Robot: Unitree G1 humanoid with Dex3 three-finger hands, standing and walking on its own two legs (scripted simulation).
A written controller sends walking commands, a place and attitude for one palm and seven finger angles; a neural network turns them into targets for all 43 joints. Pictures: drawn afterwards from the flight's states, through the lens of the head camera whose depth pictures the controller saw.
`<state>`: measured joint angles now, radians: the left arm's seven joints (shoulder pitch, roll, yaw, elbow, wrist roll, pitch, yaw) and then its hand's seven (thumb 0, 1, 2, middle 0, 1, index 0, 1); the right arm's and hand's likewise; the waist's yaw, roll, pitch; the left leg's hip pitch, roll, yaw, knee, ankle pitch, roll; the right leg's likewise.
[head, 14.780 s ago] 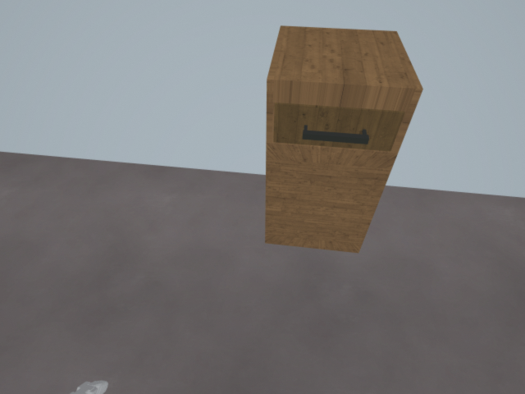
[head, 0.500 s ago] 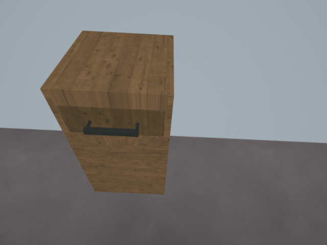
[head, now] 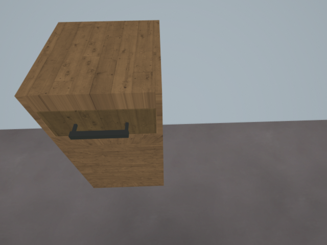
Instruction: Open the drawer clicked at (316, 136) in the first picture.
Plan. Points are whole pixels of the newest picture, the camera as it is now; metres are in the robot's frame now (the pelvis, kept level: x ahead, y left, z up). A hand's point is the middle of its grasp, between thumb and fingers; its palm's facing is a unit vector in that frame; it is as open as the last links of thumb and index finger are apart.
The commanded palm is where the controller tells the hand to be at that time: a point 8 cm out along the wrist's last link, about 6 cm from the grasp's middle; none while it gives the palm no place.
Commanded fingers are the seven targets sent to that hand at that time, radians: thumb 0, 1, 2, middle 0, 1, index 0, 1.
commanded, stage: come to a stop and stand still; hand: left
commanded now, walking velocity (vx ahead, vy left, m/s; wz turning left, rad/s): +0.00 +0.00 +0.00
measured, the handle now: (100, 130) +0.47 +0.26 -0.10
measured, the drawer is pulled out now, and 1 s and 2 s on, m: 0.00 0.00 0.00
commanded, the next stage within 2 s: look again from close up in 0.86 s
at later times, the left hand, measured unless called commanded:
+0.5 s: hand out of the picture -0.01 +0.20 -0.16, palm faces +0.03 -0.98 -0.21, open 7.3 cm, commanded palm none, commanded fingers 0.00 0.90 0.90 -0.20 -0.30 -0.20 -0.30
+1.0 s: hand out of the picture -0.12 +0.17 -0.17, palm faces +0.05 -0.99 -0.16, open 7.4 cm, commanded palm none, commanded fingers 0.00 0.90 0.90 -0.20 -0.30 -0.20 -0.30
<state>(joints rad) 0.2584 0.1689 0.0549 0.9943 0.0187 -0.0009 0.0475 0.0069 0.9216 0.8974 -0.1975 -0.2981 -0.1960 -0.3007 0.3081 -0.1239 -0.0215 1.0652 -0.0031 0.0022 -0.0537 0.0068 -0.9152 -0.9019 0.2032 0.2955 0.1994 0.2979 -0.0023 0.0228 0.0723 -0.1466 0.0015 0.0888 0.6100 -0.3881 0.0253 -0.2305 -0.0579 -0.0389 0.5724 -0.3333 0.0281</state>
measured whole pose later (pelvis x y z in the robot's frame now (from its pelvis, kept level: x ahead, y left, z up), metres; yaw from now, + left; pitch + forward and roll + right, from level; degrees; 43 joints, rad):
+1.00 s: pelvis -0.08 +0.01 +0.01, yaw +1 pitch -1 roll +0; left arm 0.39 0.12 0.00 1.09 0.03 0.01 0.03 0.00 0.91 0.90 -0.20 -0.30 -0.20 -0.30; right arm 0.36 -0.16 -0.01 1.11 -0.02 0.02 -0.01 0.00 -0.91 -0.90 0.20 0.30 0.20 0.30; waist 0.00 0.00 0.01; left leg -0.25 -0.01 0.05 0.48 -0.22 0.03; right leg -0.25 -0.06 -0.03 0.45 -0.18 0.04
